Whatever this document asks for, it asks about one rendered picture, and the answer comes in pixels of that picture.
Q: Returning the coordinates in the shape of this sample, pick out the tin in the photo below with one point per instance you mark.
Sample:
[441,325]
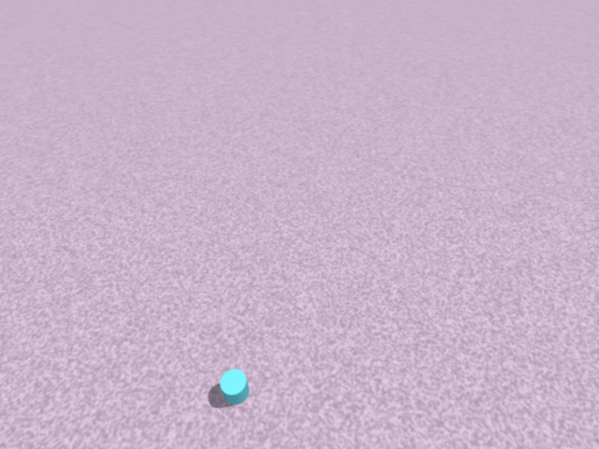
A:
[234,386]

